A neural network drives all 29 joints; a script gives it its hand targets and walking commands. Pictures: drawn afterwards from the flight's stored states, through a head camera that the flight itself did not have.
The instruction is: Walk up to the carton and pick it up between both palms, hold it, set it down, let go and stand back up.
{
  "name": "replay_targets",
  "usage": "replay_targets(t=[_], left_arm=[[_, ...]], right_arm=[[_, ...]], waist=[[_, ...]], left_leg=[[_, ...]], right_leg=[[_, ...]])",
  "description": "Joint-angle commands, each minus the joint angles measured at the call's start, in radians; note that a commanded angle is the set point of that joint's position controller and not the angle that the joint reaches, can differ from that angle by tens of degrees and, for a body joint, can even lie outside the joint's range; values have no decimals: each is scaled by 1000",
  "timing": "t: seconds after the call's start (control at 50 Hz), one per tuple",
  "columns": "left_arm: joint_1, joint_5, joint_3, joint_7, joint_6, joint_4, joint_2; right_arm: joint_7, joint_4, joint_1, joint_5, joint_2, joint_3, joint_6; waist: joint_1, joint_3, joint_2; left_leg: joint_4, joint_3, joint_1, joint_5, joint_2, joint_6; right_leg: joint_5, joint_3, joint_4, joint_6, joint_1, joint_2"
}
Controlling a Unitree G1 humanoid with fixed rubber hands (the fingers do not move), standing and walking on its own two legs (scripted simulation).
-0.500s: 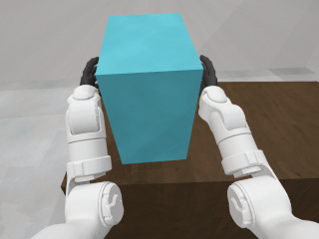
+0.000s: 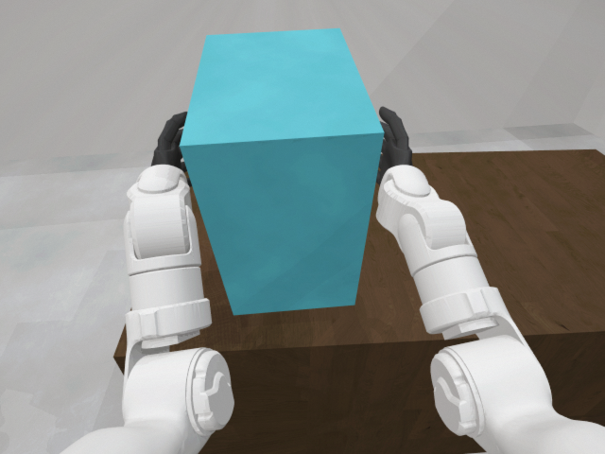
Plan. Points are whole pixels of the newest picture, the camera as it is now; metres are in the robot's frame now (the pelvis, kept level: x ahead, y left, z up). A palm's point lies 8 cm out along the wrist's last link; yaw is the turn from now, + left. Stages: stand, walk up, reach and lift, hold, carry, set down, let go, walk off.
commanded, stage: hold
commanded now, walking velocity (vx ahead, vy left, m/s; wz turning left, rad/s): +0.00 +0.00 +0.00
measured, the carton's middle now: (284, 177) +0.42 +0.00 +0.21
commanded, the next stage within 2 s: none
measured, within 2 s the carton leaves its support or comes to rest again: neither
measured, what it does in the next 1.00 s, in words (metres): stands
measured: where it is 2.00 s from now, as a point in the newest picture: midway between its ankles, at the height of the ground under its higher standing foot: outside the picture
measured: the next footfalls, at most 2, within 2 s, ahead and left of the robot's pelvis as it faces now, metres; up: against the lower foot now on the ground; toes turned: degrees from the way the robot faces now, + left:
none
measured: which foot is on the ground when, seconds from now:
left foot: down 0.00-1.00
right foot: down 0.00-1.00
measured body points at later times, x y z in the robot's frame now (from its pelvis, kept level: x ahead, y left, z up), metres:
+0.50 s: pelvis -0.01 -0.01 +0.00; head -0.07 +0.02 +0.45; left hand +0.38 +0.14 +0.25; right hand +0.37 -0.13 +0.25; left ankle +0.04 +0.13 -0.75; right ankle +0.01 -0.10 -0.75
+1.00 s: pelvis +0.00 +0.00 +0.00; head -0.07 +0.02 +0.44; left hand +0.38 +0.14 +0.25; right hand +0.37 -0.13 +0.25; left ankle +0.04 +0.13 -0.75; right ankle +0.01 -0.10 -0.75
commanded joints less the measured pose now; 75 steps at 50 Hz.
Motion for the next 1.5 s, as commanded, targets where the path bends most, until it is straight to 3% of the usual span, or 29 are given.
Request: replay_targets(t=[0.0,0.04,0.06,0.12,0.14,0.2,0.24,0.3,0.36,0.4,0.48,0.52,0.6,0.62,0.7,0.72,0.76,0.8,0.88,0.92,1.0,1.06,1.16,1.18,1.22,1.24,1.3,1.4,1.48], left_arm=[[-661,-192,-453,-130,-67,-80,-498],[-657,-176,-429,-128,-66,-83,-479],[-653,-173,-429,-129,-62,-57,-477],[-660,-176,-424,-121,-65,-60,-485],[-683,-182,-428,-118,-69,-46,-487],[-692,-170,-396,-115,-71,33,-484],[-720,-154,-361,-117,-75,58,-472],[-707,-178,-380,-119,-80,54,-490],[-675,-180,-379,-127,-83,44,-471],[-653,-179,-382,-133,-78,21,-469],[-682,-198,-424,-143,-77,-9,-473],[-679,-195,-428,-139,-72,8,-483],[-720,-216,-479,-119,-85,-65,-520],[-734,-202,-469,-115,-86,-64,-513],[-674,-182,-435,-123,-73,-27,-489],[-676,-164,-425,-125,-69,-21,-485],[-679,-167,-426,-127,-67,-48,-496],[-663,-162,-410,-125,-58,1,-493],[-641,-162,-412,-130,-56,-37,-492],[-633,-173,-423,-134,-53,-49,-489],[-649,-174,-413,-137,-57,-47,-474],[-689,-194,-451,-135,-70,-68,-496],[-670,-182,-434,-126,-70,-31,-488],[-656,-163,-408,-128,-65,-14,-472],[-655,-166,-414,-131,-62,-10,-484],[-677,-164,-419,-132,-64,-22,-492],[-689,-173,-428,-135,-64,-17,-496],[-682,-209,-468,-121,-75,-74,-514],[-618,-158,-398,-131,-59,-10,-468]], right_arm=[[129,-303,-795,101,483,330,-66],[132,-286,-783,104,490,351,-63],[132,-278,-785,99,482,339,-64],[142,-293,-820,96,493,345,-76],[144,-281,-825,86,495,328,-77],[159,-253,-872,54,498,295,-88],[167,-178,-854,35,492,263,-83],[164,-243,-888,40,515,275,-106],[141,-215,-823,57,500,291,-91],[126,-237,-808,80,496,316,-82],[120,-236,-791,81,502,303,-71],[122,-245,-810,82,492,294,-68],[129,-289,-833,98,502,319,-75],[132,-236,-814,91,500,306,-65],[132,-251,-798,91,490,312,-59],[133,-207,-777,87,475,302,-53],[138,-237,-790,98,481,317,-59],[139,-257,-836,99,473,318,-69],[137,-245,-784,104,465,319,-66],[130,-300,-800,113,476,342,-72],[128,-276,-778,94,489,331,-62],[133,-282,-787,83,504,315,-66],[132,-285,-811,82,492,320,-72],[132,-269,-811,73,491,323,-68],[137,-250,-800,71,491,311,-69],[141,-208,-779,71,480,296,-63],[145,-238,-810,73,494,292,-73],[132,-320,-825,98,492,326,-83],[131,-235,-755,87,468,316,-60]], waist=[[-15,-383,93],[10,-371,75],[3,-344,78],[31,-377,64],[21,-355,68],[46,-323,47],[44,-296,47],[35,-392,50],[1,-397,33],[1,-427,50],[-27,-376,73],[-22,-356,92],[-26,-413,114],[-26,-366,119],[-7,-355,78],[-4,-313,97],[6,-348,98],[20,-342,88],[6,-349,78],[4,-387,66],[-2,-353,45],[-21,-364,75],[-4,-361,71],[12,-346,56],[4,-323,61],[1,-306,94],[-3,-342,102],[-19,-464,98],[-2,-339,54]], left_leg=[[-26,72,55,242,-55,-11],[-39,75,43,207,-59,4],[-45,76,38,181,-56,6],[-55,84,26,165,-51,17],[-61,85,10,131,-48,21],[-95,95,-34,12,-45,48],[-117,98,-51,-43,-41,58],[-80,100,-19,34,-54,51],[-53,93,34,118,-65,37],[-40,90,49,160,-74,27],[-51,78,19,100,-71,18],[-54,77,0,97,-65,14],[-36,66,35,165,-58,-4],[-46,68,24,159,-54,-5],[-48,76,31,163,-60,9],[-61,75,26,154,-54,2],[-60,78,17,173,-50,3],[-53,80,20,170,-51,10],[-46,84,48,212,-51,4],[-30,82,56,235,-57,6],[-49,90,43,176,-60,14],[-56,86,29,131,-56,10],[-53,79,29,136,-57,19],[-63,87,15,105,-59,28],[-73,87,5,92,-55,27],[-83,86,-12,82,-49,18],[-71,91,-13,93,-54,16],[-23,79,54,214,-59,1],[-58,84,37,153,-59,16]], right_leg=[[234,-20,-11,70,88,52],[216,-14,-14,73,91,46],[201,-15,-19,73,71,45],[146,-18,-19,65,74,54],[114,-15,-24,63,54,53],[16,-13,-41,57,17,45],[-39,-15,-46,56,3,43],[68,-5,-40,58,39,37],[191,0,-36,74,67,37],[252,6,-31,77,95,32],[202,-1,-34,79,64,26],[158,-5,-34,71,62,31],[177,-15,-16,68,67,46],[151,-21,-14,66,50,49],[190,-10,-24,74,63,42],[164,-15,-21,68,54,46],[161,-15,-16,64,84,55],[153,-16,-23,60,68,53],[196,-13,-23,61,81,58],[257,-10,-19,69,95,51],[225,-11,-28,75,80,45],[186,-11,-25,73,65,41],[173,-12,-31,68,59,42],[148,-13,-34,71,61,39],[136,-12,-34,66,58,43],[111,-10,-31,58,56,43],[129,-8,-23,63,68,40],[235,-15,-9,67,96,51],[205,-15,-24,73,79,46]])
